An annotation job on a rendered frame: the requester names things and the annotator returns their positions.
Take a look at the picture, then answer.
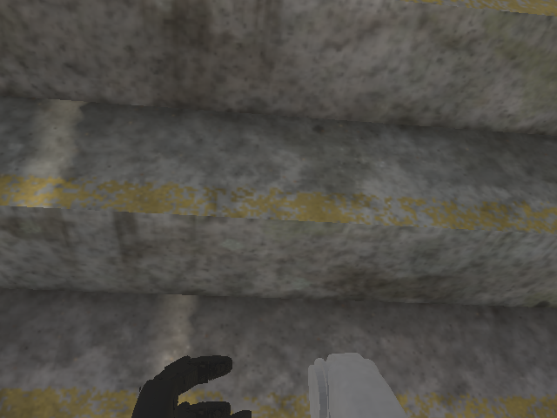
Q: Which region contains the robot right thigh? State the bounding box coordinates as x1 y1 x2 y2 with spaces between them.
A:
308 353 408 418

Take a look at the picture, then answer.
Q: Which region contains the robot left hand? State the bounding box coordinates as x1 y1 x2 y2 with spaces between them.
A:
131 355 252 418

